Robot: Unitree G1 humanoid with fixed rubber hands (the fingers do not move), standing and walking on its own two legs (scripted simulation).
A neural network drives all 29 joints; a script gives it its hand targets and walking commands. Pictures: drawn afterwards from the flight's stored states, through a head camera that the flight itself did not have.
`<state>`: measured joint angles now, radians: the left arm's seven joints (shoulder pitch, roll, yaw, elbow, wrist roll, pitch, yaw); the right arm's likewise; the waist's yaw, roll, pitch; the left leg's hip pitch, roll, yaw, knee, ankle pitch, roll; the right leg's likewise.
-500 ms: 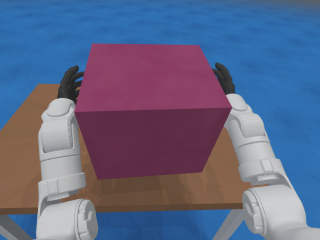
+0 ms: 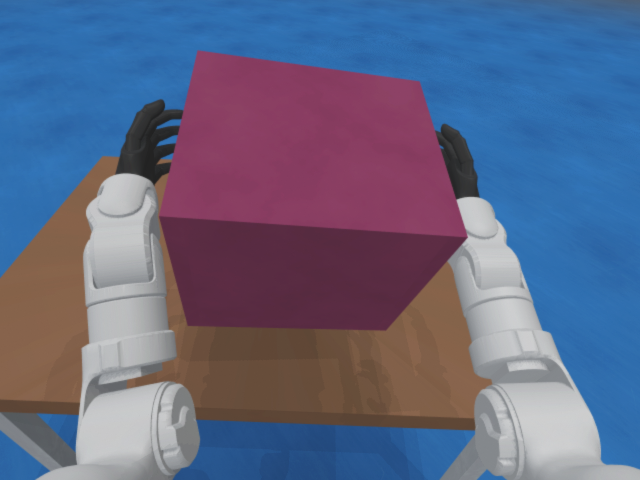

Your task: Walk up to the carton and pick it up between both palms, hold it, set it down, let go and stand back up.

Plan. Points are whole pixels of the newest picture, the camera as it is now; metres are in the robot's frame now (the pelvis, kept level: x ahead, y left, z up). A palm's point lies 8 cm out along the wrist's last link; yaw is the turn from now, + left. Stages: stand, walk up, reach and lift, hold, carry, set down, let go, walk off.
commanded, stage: set down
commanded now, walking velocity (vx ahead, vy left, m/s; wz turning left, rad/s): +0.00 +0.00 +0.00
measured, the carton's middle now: (301, 205) +0.39 +0.03 +0.17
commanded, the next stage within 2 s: none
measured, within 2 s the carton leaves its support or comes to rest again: neither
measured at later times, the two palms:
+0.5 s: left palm (156, 205) +0.37 +0.20 +0.19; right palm (448, 209) +0.39 -0.16 +0.17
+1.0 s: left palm (165, 218) +0.38 +0.20 +0.15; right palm (436, 215) +0.41 -0.16 +0.14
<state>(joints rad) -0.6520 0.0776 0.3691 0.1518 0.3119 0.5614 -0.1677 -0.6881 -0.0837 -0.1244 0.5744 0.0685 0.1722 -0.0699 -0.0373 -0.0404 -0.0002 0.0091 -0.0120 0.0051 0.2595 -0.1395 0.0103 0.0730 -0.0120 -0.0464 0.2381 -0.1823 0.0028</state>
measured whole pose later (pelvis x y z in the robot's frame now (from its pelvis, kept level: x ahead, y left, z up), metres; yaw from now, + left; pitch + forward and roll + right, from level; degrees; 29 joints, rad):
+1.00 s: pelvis +0.01 -0.01 +0.00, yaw +0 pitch -3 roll +0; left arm -0.61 0.04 0.36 0.37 0.26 0.34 -0.07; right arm -0.69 -0.08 -0.20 0.77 -0.03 -0.02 -0.02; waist 0.02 -0.04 0.02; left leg -0.08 0.01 0.00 0.29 -0.16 -0.01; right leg -0.01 0.00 -0.05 0.24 -0.19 -0.01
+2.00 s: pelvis +0.02 -0.01 +0.00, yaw -1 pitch +8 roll +0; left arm -0.70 0.02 0.44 0.75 0.25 0.07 0.00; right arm -0.80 -0.09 -0.42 1.02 -0.23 -0.16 0.06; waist 0.10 -0.03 -0.07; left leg -0.28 0.01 0.02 0.29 -0.15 0.00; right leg -0.22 0.01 -0.03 0.26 -0.18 -0.01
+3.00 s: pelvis +0.02 -0.01 +0.00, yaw -2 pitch +13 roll +0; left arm -0.69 0.01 0.49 0.89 0.27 -0.11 0.02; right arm -0.81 -0.09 -0.49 1.09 -0.31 -0.25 0.08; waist 0.11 -0.02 -0.11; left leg -0.40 0.02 0.04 0.31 -0.14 0.00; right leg -0.35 0.01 -0.02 0.28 -0.17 -0.01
